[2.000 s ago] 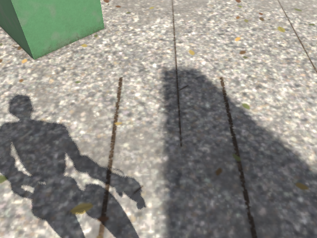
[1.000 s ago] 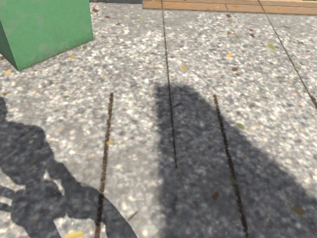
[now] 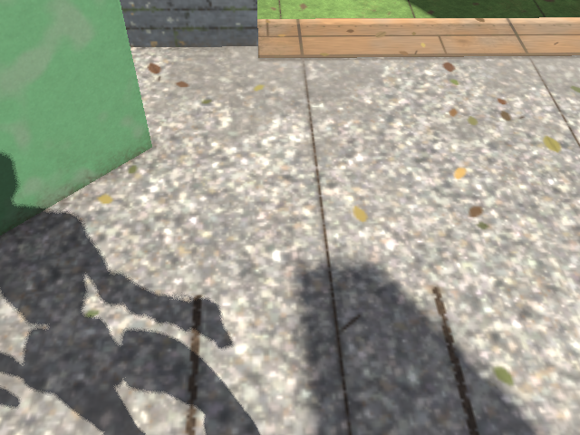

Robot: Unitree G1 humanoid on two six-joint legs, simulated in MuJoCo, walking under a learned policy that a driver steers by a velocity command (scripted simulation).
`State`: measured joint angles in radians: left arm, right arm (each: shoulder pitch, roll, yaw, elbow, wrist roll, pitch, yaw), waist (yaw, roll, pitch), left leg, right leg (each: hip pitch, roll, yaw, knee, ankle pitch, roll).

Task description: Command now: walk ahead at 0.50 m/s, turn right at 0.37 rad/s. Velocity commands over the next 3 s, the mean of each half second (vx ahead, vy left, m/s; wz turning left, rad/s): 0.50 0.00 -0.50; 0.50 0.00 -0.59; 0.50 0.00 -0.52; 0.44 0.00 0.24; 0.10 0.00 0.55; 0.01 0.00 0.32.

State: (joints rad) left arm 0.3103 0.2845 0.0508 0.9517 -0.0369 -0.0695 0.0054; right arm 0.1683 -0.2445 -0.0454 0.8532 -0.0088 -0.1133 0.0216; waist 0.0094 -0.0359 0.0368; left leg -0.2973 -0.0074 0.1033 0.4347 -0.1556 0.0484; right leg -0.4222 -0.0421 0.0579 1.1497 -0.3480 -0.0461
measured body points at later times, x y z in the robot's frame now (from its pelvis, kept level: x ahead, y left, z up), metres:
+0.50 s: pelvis +0.26 -0.08 -0.02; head +0.30 -0.10 +0.43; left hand +0.48 +0.14 -0.12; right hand +0.26 -0.37 -0.14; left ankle +0.15 +0.11 -0.64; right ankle +0.31 -0.15 -0.74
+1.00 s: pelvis +0.55 -0.13 -0.01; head +0.57 -0.15 +0.44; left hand +0.75 +0.08 -0.13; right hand +0.57 -0.45 -0.09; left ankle +0.67 -0.08 -0.74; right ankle +0.36 -0.16 -0.66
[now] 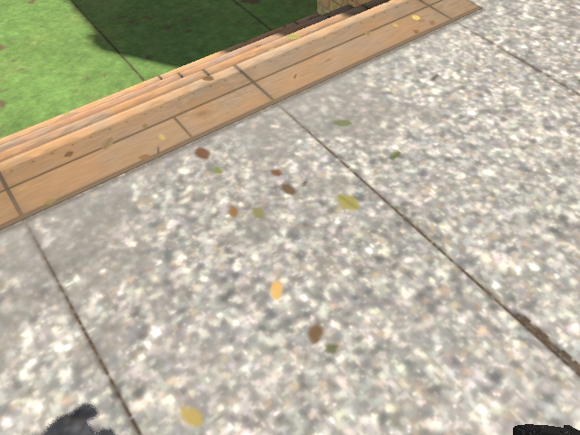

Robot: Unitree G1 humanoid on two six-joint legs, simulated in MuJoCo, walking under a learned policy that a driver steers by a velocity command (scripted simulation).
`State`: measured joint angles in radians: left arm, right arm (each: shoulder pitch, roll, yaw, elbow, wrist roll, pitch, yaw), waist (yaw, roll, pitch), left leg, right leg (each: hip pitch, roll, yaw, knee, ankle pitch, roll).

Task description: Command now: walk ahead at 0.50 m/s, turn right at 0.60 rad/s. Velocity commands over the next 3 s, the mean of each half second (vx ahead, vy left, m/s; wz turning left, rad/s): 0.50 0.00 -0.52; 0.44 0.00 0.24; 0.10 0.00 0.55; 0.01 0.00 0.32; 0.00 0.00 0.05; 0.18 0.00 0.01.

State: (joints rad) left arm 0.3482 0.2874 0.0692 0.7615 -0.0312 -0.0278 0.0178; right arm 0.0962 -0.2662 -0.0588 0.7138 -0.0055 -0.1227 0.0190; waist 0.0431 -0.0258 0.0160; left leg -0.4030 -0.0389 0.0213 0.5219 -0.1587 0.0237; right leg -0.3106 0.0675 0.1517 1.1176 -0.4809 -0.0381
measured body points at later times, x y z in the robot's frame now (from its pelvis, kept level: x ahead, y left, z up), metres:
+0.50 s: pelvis +0.25 -0.08 -0.01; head +0.29 -0.10 +0.44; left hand +0.52 +0.11 -0.08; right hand +0.21 -0.37 -0.14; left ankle +0.11 +0.11 -0.65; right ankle +0.31 -0.18 -0.73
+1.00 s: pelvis +0.52 -0.11 -0.01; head +0.57 -0.12 +0.43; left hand +0.61 +0.17 -0.13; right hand +0.70 -0.38 -0.11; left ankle +0.66 -0.04 -0.73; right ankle +0.32 -0.19 -0.69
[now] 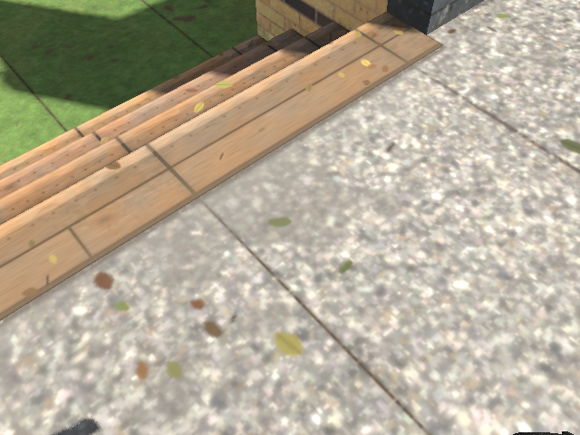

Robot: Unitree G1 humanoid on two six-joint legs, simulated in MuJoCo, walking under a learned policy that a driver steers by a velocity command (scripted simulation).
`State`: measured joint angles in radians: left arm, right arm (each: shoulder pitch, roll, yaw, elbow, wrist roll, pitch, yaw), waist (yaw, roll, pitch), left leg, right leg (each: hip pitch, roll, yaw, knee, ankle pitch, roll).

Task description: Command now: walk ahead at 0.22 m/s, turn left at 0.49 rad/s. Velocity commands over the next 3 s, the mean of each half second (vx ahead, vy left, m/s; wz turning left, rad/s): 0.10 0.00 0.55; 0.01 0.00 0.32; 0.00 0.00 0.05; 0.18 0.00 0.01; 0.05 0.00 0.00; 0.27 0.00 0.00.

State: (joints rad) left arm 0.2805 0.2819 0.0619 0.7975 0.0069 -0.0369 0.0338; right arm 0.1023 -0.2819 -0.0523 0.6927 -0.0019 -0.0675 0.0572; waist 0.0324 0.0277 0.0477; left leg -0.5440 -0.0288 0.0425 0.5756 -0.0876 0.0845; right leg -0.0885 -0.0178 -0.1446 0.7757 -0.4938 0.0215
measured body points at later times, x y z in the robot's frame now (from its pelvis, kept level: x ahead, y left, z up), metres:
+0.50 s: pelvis +0.12 -0.04 +0.02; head +0.16 -0.05 +0.47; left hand +0.17 +0.27 -0.07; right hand +0.37 -0.26 -0.07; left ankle +0.10 +0.07 -0.67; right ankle +0.19 -0.15 -0.71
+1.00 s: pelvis +0.11 -0.02 +0.02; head +0.12 +0.01 +0.47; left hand +0.09 +0.29 -0.10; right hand +0.37 -0.16 -0.07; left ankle +0.06 +0.08 -0.71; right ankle +0.17 -0.16 -0.68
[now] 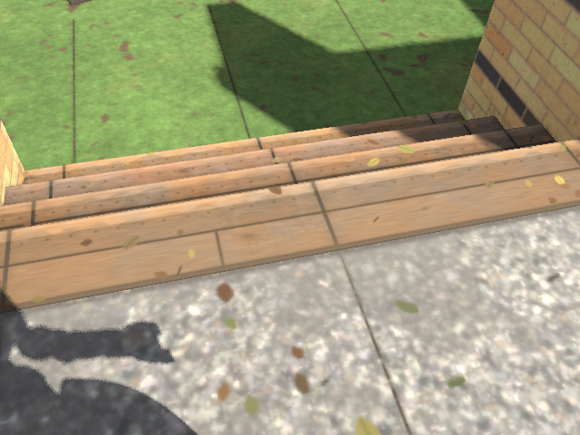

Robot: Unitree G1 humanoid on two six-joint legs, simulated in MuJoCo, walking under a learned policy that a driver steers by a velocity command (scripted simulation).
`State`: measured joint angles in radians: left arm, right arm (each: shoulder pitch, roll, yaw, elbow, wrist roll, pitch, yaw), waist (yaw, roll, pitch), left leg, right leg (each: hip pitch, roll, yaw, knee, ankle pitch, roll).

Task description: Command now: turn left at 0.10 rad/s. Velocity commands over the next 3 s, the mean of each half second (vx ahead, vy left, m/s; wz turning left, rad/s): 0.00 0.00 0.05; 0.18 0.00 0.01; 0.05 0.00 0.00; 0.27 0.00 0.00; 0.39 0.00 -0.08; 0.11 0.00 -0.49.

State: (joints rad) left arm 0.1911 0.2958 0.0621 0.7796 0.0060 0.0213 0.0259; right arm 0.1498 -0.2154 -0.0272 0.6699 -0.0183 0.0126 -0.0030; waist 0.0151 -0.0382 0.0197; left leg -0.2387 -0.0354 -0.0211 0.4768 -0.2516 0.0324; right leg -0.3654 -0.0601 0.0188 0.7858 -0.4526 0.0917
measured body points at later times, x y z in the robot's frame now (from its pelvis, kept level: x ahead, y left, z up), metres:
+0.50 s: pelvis -0.01 -0.02 +0.00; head +0.00 -0.02 +0.45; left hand +0.08 +0.24 -0.14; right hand +0.09 -0.28 -0.13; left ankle +0.00 +0.11 -0.74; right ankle -0.01 -0.15 -0.74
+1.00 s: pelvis +0.08 +0.00 +0.00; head +0.11 +0.01 +0.45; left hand +0.20 +0.26 -0.13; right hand +0.06 -0.25 -0.14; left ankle +0.00 +0.11 -0.74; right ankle +0.08 -0.12 -0.68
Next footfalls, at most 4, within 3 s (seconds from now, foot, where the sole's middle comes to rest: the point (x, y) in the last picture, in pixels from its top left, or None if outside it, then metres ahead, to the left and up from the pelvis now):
0.08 right None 0.03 -0.15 -0.78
1.12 right None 0.24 -0.11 -0.78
1.40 left None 0.18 0.12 -0.78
2.30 left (256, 366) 0.65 0.09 -0.78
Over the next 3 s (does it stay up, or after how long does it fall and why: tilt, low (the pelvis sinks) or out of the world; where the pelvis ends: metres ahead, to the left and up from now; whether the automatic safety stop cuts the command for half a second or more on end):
stays up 0.68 -0.06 0.01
